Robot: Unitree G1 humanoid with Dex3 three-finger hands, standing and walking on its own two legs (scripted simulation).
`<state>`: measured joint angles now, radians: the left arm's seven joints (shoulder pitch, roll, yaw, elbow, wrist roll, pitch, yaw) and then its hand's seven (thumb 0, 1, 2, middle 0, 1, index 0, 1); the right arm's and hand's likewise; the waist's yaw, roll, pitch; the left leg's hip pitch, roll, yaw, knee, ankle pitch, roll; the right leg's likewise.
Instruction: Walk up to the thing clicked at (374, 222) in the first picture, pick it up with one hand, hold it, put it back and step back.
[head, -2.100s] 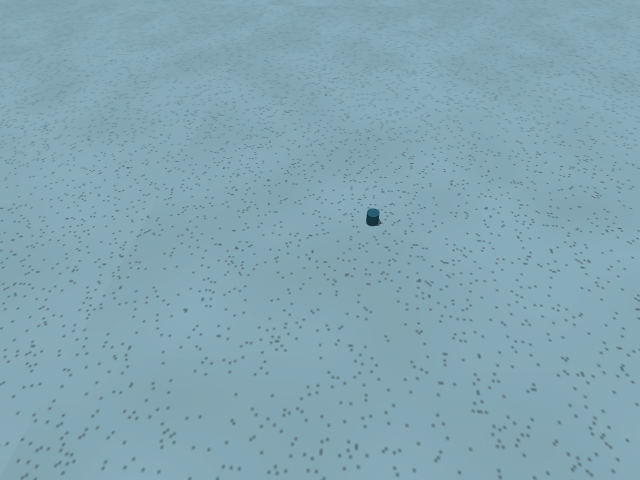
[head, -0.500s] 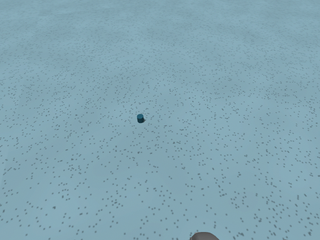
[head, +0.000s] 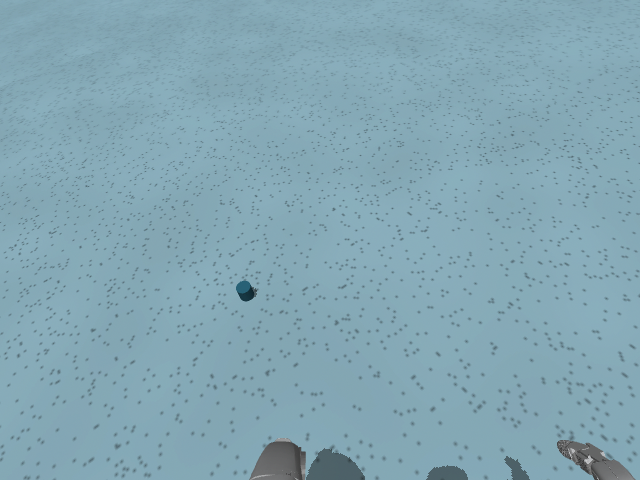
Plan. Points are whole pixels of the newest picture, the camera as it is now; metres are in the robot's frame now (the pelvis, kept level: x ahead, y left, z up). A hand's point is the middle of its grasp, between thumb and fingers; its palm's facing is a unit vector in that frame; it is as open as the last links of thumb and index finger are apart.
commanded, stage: walk up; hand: left
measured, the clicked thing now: (245, 291) +0.85 +0.37 -0.73
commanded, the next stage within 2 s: none
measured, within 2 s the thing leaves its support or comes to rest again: neither
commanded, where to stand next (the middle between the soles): +0.46 +0.57 m, yaw -57 degrees
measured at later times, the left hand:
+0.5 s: hand (68, 348) +0.37 +0.48 -0.12, palm faces -0.35 -0.76 -0.55, open 7.4 cm
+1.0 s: hand (7, 291) +0.53 +0.71 -0.16, palm faces -0.40 -0.65 -0.65, open 7.4 cm
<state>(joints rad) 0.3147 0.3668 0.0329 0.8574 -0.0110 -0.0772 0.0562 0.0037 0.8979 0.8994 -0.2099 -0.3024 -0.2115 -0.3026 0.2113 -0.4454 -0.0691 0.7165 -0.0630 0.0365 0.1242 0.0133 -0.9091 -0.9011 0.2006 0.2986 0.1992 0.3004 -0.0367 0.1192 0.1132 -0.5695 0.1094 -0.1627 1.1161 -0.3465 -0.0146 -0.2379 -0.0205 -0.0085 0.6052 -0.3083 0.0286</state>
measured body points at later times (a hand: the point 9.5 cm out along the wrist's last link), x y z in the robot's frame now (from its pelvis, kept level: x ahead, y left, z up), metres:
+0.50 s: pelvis +0.19 +0.21 +0.00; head +0.22 +0.18 +0.45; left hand +0.38 +0.52 -0.08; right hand +0.10 -0.11 -0.12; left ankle +0.20 +0.26 -0.72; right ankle +0.23 +0.10 -0.69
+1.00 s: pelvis +0.31 +0.43 -0.05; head +0.36 +0.39 +0.39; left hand +0.55 +0.74 -0.12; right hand +0.28 +0.06 -0.14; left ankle +0.39 +0.55 -0.72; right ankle +0.25 +0.17 -0.69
